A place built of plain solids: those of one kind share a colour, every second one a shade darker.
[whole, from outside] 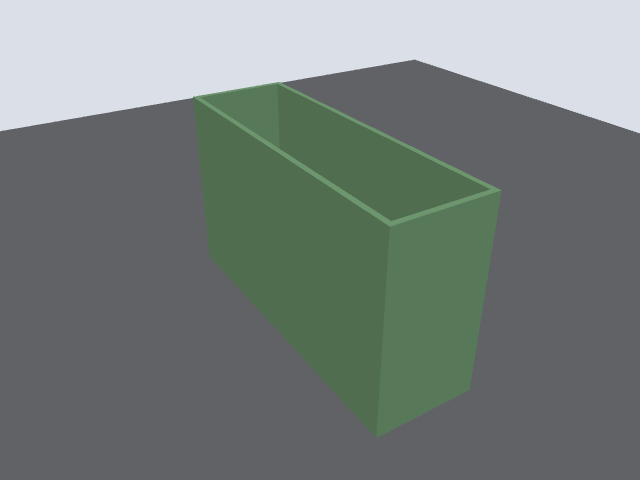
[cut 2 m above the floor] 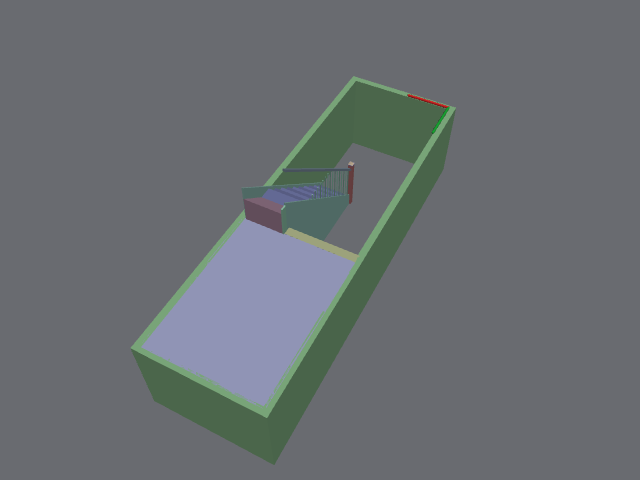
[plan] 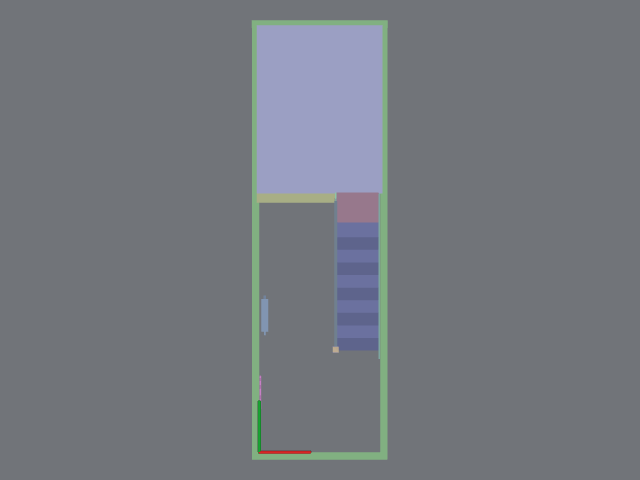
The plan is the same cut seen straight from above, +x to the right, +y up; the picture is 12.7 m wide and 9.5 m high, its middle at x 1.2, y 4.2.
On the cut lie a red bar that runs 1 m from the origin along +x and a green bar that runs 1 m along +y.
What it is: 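A row house's entrance hall, a dwelling of no particular year; the hall below, the landing 2.70 m above it, and between them a joiner's timber flight of 13 risers of about 0.207 m on goings of about 0.249 m, 0.83 m clear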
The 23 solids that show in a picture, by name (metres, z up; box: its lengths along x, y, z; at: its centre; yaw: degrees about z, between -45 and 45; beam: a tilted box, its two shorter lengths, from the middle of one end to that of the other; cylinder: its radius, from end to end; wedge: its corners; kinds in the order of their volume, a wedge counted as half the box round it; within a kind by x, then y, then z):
{
 "upper_1": {"box": [2.49, 3.33, 2.75], "at": [1.2, 6.79, 1.32]},
 "wall_1": {"box": [0.15, 8.7, 5.15], "at": [-0.07, 4.2, 2.52]},
 "wall_2": {"box": [2.69, 0.15, 5.15], "at": [1.2, -0.07, 2.52]},
 "wall_3": {"box": [2.69, 0.15, 5.15], "at": [1.2, 8.47, 2.52]},
 "wall_4": {"box": [0.15, 8.7, 5.15], "at": [2.46, 4.2, 2.52]},
 "carriage_1": {"wedge": [[1.52, 2.06, -0.05], [1.52, 2.06, 0.0], [1.52, 5.14, -0.05], [1.52, 5.14, 2.58], [2.36, 2.06, -0.05], [2.36, 2.06, 0.0], [2.36, 5.14, -0.05], [2.36, 5.14, 2.58]]},
 "upper_edge_1": {"box": [1.54, 0.18, 2.75], "at": [0.72, 5.03, 1.32]},
 "string_1": {"wedge": [[1.5, 2.03, -0.05], [1.5, 2.03, 0.27], [1.5, 5.02, -0.05], [1.5, 5.02, 2.77], [1.53, 2.03, -0.05], [1.53, 2.03, 0.27], [1.53, 5.02, -0.05], [1.53, 5.02, 2.77]]},
 "string_2": {"wedge": [[2.36, 1.84, -0.05], [2.36, 1.84, 0.12], [2.36, 5.12, -0.05], [2.36, 5.12, 2.85], [2.39, 1.84, -0.05], [2.39, 1.84, 0.12], [2.39, 5.12, -0.05], [2.39, 5.12, 2.85]]},
 "rail_1": {"wedge": [[1.48, 2.07, 1.11], [1.48, 2.07, 1.18], [1.48, 4.97, 3.53], [1.48, 4.97, 3.6], [1.54, 2.07, 1.11], [1.54, 2.07, 1.18], [1.54, 4.97, 3.53], [1.54, 4.97, 3.6]]},
 "tread_1": {"wedge": [[1.52, 2.01, 0.2], [1.52, 2.02, 0.1], [1.52, 2.31, 0.1], [1.52, 2.31, 0.2], [2.37, 2.01, 0.2], [2.37, 2.02, 0.1], [2.37, 2.31, 0.1], [2.37, 2.31, 0.2]]},
 "tread_2": {"wedge": [[1.52, 2.26, 0.31], [1.52, 2.26, 0.41], [1.52, 2.56, 0.31], [1.52, 2.56, 0.41], [2.37, 2.26, 0.31], [2.37, 2.26, 0.41], [2.37, 2.56, 0.31], [2.37, 2.56, 0.41]]},
 "tread_3": {"wedge": [[1.52, 2.51, 0.51], [1.52, 2.51, 0.61], [1.52, 2.81, 0.52], [1.52, 2.81, 0.62], [2.37, 2.51, 0.52], [2.37, 2.51, 0.62], [2.37, 2.81, 0.52], [2.37, 2.81, 0.62]]},
 "tread_4": {"wedge": [[1.52, 2.76, 0.72], [1.52, 2.76, 0.82], [1.52, 3.06, 0.73], [1.52, 3.06, 0.83], [2.37, 2.76, 0.72], [2.37, 2.76, 0.82], [2.37, 3.06, 0.73], [2.37, 3.06, 0.83]]},
 "tread_5": {"wedge": [[1.52, 3.01, 0.93], [1.52, 3.01, 1.03], [1.52, 3.31, 0.94], [1.52, 3.31, 1.04], [2.37, 3.01, 0.93], [2.37, 3.01, 1.03], [2.37, 3.31, 0.94], [2.37, 3.31, 1.04]]},
 "tread_6": {"wedge": [[1.52, 3.26, 1.14], [1.52, 3.26, 1.24], [1.52, 3.56, 1.14], [1.52, 3.56, 1.24], [2.37, 3.26, 1.14], [2.37, 3.26, 1.24], [2.37, 3.56, 1.14], [2.37, 3.56, 1.24]]},
 "tread_7": {"wedge": [[1.52, 3.51, 1.35], [1.52, 3.51, 1.45], [1.52, 3.8, 1.35], [1.52, 3.8, 1.45], [2.37, 3.51, 1.35], [2.37, 3.51, 1.45], [2.37, 3.8, 1.35], [2.37, 3.8, 1.45]]},
 "tread_8": {"wedge": [[1.52, 3.76, 1.55], [1.52, 3.76, 1.65], [1.52, 4.05, 1.56], [1.52, 4.05, 1.66], [2.37, 3.76, 1.56], [2.37, 3.76, 1.66], [2.37, 4.05, 1.56], [2.37, 4.05, 1.66]]},
 "tread_9": {"wedge": [[1.52, 4.01, 1.76], [1.52, 4.01, 1.86], [1.52, 4.3, 1.77], [1.52, 4.3, 1.87], [2.37, 4.01, 1.76], [2.37, 4.01, 1.86], [2.37, 4.3, 1.77], [2.37, 4.3, 1.87]]},
 "tread_10": {"wedge": [[1.52, 4.25, 2.07], [1.52, 4.26, 1.97], [1.52, 4.55, 1.98], [1.52, 4.55, 2.08], [2.37, 4.25, 2.07], [2.37, 4.26, 1.97], [2.37, 4.55, 1.98], [2.37, 4.55, 2.08]]},
 "radiator_1": {"box": [0.14, 0.65, 0.69], "at": [0.11, 2.71, 0.43]},
 "newel_foot_1": {"box": [0.11, 0.11, 1.32], "at": [1.51, 2.03, 0.61]},
 "apron_1": {"wedge": [[1.5, 5.02, -0.05], [1.5, 5.02, 2.7], [1.5, 5.14, -0.05], [1.5, 5.14, 2.7], [1.53, 5.02, -0.05], [1.53, 5.02, 2.7], [1.53, 5.14, -0.05], [1.53, 5.14, 2.7]]}
}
